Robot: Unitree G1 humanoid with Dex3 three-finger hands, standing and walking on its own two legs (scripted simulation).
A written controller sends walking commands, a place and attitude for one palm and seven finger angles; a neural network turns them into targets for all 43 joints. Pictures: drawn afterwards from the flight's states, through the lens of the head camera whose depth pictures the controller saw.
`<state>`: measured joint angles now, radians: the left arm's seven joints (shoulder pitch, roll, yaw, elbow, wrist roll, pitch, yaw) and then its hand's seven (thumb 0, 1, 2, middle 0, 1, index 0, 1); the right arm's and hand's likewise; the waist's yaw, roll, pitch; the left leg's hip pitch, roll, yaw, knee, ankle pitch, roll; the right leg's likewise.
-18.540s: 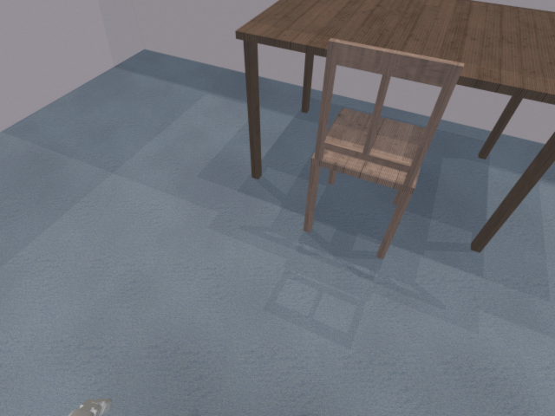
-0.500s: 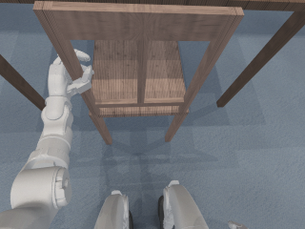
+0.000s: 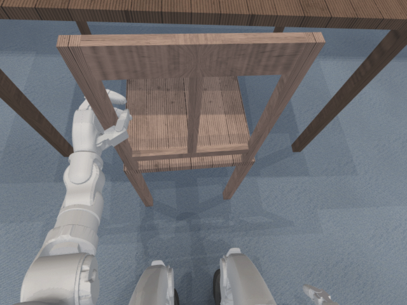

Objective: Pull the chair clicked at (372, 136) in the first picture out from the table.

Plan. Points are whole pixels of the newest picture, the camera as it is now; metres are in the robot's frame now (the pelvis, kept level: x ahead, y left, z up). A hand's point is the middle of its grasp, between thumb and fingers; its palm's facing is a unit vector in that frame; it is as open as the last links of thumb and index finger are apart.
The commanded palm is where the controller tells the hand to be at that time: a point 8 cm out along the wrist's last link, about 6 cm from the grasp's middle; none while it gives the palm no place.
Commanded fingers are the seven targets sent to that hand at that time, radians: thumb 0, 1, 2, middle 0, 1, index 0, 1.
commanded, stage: hook a spindle and tug to test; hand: left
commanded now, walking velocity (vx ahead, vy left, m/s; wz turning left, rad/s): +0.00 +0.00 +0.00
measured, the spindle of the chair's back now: (193, 120) +0.47 +0.00 +0.01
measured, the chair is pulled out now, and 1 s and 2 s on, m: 0.02 0.03 0.03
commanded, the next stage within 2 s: open the thumb and straighten the fingers in 0.12 s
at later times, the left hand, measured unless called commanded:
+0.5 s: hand (119, 135) +0.43 +0.15 +0.02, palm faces +0.05 -1.00 -0.04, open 9.0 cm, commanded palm +0.41 +0.19 +0.02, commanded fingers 0.00 -0.55 0.20 -0.38 -1.09 -0.38 -1.09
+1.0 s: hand (116, 125) +0.45 +0.15 +0.02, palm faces +0.04 -1.00 -0.03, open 17.2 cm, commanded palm +0.42 +0.20 +0.02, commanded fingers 0.00 -0.55 0.20 0.00 0.00 0.00 0.00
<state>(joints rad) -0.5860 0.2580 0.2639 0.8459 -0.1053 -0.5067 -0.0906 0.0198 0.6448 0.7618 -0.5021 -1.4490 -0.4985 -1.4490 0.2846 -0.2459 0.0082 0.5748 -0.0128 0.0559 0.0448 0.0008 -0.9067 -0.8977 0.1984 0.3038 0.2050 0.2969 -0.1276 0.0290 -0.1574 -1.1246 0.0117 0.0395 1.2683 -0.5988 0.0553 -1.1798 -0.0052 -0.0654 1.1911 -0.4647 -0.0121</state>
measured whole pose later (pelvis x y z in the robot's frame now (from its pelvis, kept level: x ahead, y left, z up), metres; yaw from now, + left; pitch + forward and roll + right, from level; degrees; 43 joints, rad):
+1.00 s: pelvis -0.01 +0.00 +0.00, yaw +1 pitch +26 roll -3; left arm -0.70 0.30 0.27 1.00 -0.09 -0.53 -0.10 -0.02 -0.55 0.21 -0.05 -0.14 -0.05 -0.14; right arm 0.30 -0.26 0.01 0.63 -0.02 0.03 0.02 0.00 -0.91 -0.90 0.20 0.30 0.21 0.30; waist -0.13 0.03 -0.15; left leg -1.15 0.00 0.02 1.28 -0.58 0.05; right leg -1.20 -0.01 -0.08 1.20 -0.45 -0.02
